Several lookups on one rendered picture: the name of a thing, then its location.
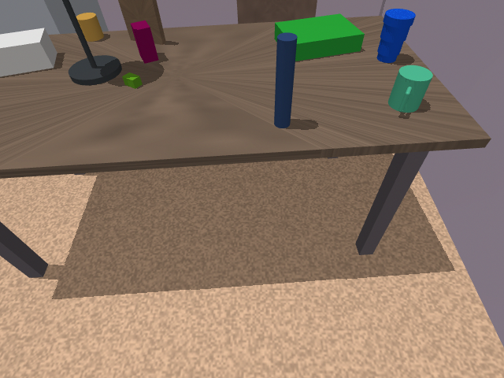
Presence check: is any table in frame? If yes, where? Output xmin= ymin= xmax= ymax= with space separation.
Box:
xmin=0 ymin=16 xmax=491 ymax=278

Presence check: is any desk lamp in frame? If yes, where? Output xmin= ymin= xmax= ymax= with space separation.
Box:
xmin=62 ymin=0 xmax=122 ymax=86

